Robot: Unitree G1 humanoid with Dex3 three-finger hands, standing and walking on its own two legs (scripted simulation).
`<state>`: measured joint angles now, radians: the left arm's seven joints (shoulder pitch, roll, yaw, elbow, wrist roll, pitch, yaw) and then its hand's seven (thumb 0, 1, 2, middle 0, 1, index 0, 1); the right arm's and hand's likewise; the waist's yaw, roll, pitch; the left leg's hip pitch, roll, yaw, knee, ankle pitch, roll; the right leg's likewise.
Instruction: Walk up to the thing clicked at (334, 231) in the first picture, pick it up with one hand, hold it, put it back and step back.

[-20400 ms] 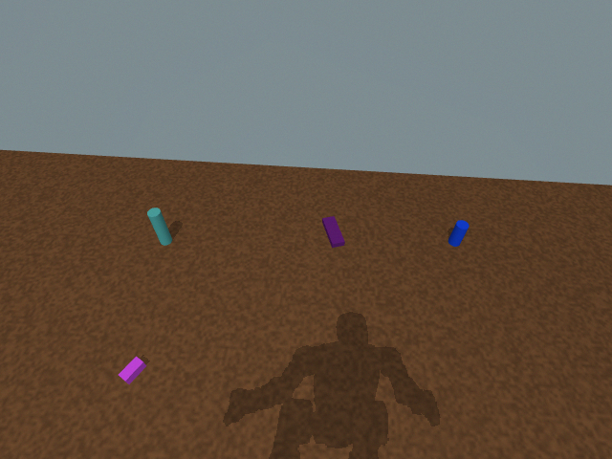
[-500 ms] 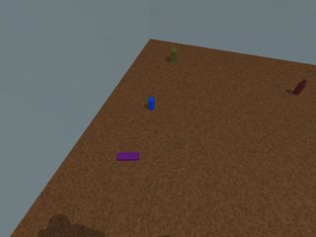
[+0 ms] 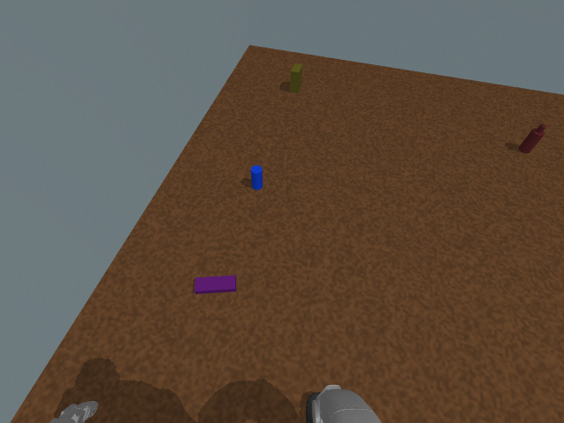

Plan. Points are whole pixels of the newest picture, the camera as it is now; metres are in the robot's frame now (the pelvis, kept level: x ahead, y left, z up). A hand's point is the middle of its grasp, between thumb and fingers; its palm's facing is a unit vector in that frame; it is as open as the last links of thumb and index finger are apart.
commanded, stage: walk up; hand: left
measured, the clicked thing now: (215, 284) +0.65 +0.22 -0.75
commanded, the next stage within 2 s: none
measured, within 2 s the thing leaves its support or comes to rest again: neither
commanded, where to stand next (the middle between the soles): +0.26 -0.02 m, yaw +1 degrees
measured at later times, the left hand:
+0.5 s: hand (112, 409) +0.17 +0.27 -0.17, palm faces +0.00 -0.95 -0.32, open 7.4 cm
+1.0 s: hand (139, 354) +0.24 +0.24 -0.14, palm faces -0.01 -0.94 -0.35, open 7.4 cm
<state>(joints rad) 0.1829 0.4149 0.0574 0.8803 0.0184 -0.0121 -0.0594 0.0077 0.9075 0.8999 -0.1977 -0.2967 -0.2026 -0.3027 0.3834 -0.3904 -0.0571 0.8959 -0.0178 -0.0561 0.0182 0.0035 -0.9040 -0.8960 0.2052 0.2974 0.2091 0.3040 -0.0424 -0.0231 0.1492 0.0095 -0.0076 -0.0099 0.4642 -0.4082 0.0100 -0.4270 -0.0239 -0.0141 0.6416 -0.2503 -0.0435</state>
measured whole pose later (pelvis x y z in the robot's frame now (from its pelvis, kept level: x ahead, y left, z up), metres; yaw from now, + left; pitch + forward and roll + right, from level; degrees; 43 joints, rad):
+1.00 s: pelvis +0.14 -0.02 +0.00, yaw +0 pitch -3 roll +0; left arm 0.08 0.35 0.00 1.05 0.00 0.00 0.00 0.00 0.91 0.90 -0.20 -0.30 -0.21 -0.30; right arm 0.07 -0.36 0.01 1.06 0.00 -0.02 0.01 0.00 -0.91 -0.90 0.20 0.30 0.21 0.30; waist 0.00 0.01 0.08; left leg -0.22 0.05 0.02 0.50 -0.22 -0.03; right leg -0.15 -0.02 0.00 0.51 -0.31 0.02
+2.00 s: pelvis +0.17 -0.04 +0.00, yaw +0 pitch -3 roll +1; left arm 0.19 0.40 0.06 1.07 0.03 -0.01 -0.03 0.00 0.91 0.90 -0.20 -0.30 -0.20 -0.30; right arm 0.20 -0.40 -0.06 1.06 -0.03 -0.01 0.01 0.00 -0.90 -0.90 0.21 0.30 0.21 0.30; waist -0.02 -0.01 0.07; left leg -0.18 0.06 0.02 0.50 -0.27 -0.03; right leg -0.23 -0.05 -0.02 0.56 -0.25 -0.01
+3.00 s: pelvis +0.17 -0.02 +0.02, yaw +2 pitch -3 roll +0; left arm 0.10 0.34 0.01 1.14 0.00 0.00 -0.01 0.00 0.91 0.90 -0.20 -0.30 -0.20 -0.30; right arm 0.06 -0.35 0.00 1.15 -0.01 0.00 0.01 0.00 -0.91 -0.90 0.20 0.30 0.21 0.30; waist 0.01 0.00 0.07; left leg -0.13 0.03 0.00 0.34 -0.16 -0.02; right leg -0.11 -0.02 0.00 0.32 -0.17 0.02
